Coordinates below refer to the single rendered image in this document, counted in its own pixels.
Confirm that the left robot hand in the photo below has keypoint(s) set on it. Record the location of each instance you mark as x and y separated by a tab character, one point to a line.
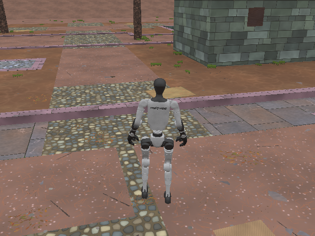
132	138

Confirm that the left robot upper arm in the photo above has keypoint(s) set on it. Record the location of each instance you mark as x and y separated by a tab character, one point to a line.
140	110

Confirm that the right robot foot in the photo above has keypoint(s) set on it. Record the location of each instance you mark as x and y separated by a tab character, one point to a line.
167	199

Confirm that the right robot upper arm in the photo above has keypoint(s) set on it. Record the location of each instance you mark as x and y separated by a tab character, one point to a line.
176	112

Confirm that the robot right forearm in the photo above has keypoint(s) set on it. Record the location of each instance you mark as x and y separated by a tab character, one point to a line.
182	130

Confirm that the humanoid robot head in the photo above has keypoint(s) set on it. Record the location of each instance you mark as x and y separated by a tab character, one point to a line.
159	86

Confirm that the right robot hand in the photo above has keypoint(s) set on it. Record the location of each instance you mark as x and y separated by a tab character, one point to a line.
182	139

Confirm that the robot left forearm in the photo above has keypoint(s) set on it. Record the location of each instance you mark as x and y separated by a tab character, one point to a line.
133	129

